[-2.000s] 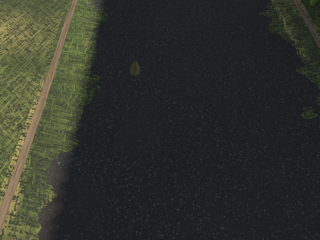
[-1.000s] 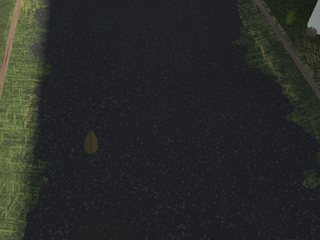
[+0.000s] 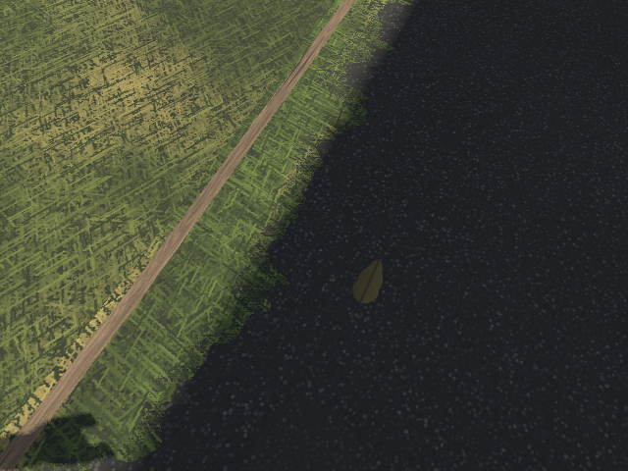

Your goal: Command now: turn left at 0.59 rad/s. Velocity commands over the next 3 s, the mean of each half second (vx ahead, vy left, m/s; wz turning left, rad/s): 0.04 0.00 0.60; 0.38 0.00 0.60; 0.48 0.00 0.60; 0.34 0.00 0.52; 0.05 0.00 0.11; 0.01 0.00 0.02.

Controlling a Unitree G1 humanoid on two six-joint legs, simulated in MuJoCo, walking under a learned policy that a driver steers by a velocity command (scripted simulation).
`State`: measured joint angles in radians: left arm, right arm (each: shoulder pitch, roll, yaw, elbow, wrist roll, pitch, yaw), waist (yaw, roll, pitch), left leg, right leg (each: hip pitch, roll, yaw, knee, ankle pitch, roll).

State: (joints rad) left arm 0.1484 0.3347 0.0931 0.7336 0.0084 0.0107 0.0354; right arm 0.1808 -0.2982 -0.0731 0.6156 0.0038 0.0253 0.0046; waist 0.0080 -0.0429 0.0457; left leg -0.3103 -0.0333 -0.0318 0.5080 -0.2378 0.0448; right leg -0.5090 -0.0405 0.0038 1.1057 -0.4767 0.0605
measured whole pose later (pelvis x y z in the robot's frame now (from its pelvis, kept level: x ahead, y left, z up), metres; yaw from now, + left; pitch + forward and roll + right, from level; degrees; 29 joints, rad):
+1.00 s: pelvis +0.12 +0.13 +0.00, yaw +35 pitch +2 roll -1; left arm 0.23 0.33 0.06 0.70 0.00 -0.10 -0.01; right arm 0.30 -0.28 -0.05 0.63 0.01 -0.04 0.03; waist 0.00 -0.04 0.03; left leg -0.26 -0.06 -0.02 0.48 -0.25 0.07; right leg -0.52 -0.07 0.01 1.13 -0.30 0.00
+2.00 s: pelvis +0.45 +0.52 -0.01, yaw +68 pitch +2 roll -1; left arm 0.15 0.33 0.05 0.75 -0.01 -0.03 0.01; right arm 0.13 -0.29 -0.05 0.62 -0.01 -0.02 0.03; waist 0.01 -0.03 0.10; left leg -0.42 -0.06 0.00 0.50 -0.11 0.07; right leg -0.51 -0.07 0.02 1.18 -0.47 0.06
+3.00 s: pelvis +0.54 +0.59 +0.00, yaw +70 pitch -2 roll +0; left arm 0.18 0.25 0.01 0.96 0.01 -0.01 0.02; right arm 0.16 -0.24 -0.05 1.05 0.00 0.03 -0.04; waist 0.00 0.00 0.04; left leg -0.17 -0.01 -0.06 0.47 -0.26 -0.02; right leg -0.17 0.00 -0.01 0.48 -0.28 -0.02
